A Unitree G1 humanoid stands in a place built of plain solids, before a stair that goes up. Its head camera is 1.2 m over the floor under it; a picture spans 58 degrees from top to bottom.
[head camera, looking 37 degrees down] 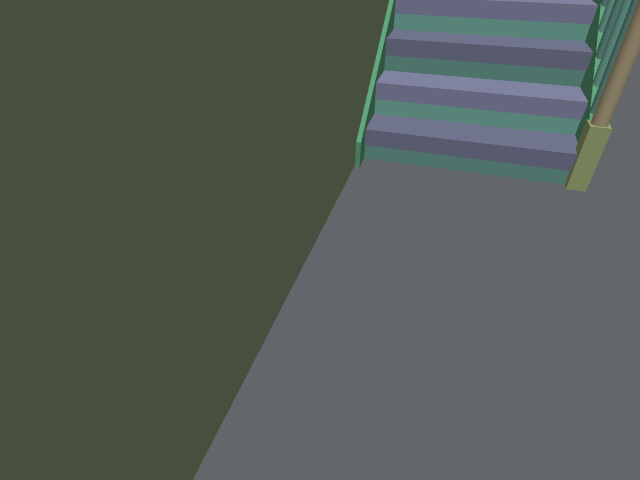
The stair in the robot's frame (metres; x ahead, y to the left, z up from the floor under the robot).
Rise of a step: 0.20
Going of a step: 0.25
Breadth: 1.16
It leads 17 degrees to the right of straight ahead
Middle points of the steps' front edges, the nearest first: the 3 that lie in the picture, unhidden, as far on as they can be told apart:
2.25 -0.81 0.19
2.48 -0.89 0.39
2.72 -0.97 0.58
